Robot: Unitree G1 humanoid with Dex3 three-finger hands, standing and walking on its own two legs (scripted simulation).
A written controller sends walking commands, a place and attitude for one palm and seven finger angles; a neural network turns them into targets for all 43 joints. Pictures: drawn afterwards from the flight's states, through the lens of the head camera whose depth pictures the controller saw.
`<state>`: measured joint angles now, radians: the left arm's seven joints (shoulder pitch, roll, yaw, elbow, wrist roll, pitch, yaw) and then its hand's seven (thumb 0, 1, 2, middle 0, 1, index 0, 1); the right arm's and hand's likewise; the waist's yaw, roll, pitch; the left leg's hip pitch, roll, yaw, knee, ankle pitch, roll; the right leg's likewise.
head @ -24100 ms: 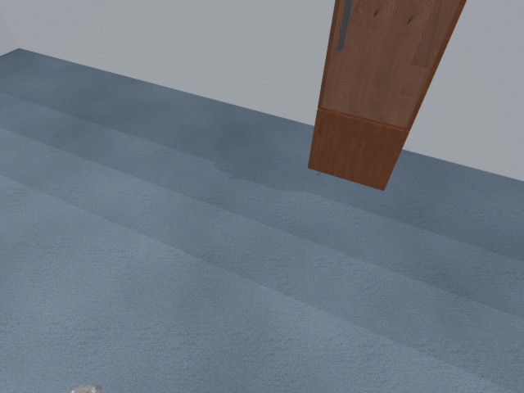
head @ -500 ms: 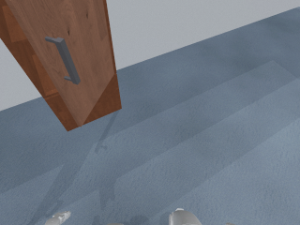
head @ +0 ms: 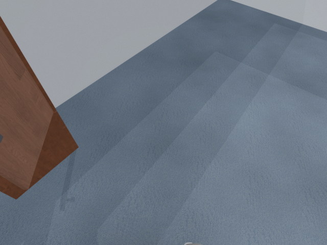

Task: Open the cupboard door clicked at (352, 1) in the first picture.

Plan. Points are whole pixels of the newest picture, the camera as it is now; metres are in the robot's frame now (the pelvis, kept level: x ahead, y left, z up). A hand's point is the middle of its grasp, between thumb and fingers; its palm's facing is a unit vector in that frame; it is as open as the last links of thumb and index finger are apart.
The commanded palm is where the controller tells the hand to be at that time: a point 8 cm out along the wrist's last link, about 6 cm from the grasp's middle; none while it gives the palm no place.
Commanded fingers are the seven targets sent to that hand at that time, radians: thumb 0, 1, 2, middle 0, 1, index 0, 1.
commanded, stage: walk to a spot facing it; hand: left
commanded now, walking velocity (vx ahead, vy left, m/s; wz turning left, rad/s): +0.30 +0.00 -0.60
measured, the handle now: out of the picture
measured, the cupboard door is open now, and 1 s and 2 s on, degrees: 42 42 42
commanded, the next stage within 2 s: turn to face it in 1.48 s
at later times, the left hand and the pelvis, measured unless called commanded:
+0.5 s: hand (148, 181) +0.32 +0.06 -0.16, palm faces -0.34 -0.92 -0.21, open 7.4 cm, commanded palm none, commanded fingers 0.00 0.90 0.90 -0.20 -0.30 -0.20 -0.30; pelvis +0.15 -0.08 +0.00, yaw -17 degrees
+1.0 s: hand (167, 131) +0.52 +0.00 -0.16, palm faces -0.41 -0.89 -0.18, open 7.4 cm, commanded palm none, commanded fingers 0.00 0.90 0.90 -0.20 -0.30 -0.20 -0.30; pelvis +0.38 -0.14 +0.01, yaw -27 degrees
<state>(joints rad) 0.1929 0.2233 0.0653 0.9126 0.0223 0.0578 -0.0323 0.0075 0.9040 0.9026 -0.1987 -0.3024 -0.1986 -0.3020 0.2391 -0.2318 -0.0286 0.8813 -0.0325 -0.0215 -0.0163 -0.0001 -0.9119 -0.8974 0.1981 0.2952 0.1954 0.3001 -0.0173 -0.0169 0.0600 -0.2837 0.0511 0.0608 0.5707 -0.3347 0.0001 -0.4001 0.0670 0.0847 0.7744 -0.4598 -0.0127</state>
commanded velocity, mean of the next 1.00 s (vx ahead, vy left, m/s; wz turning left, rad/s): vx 0.35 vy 0.00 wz -0.37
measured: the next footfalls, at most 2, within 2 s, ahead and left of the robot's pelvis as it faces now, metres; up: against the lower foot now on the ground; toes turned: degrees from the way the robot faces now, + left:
right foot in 0.34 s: +0.18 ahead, -0.18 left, +0.00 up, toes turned -20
left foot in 0.74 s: +0.43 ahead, -0.03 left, +0.00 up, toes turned -16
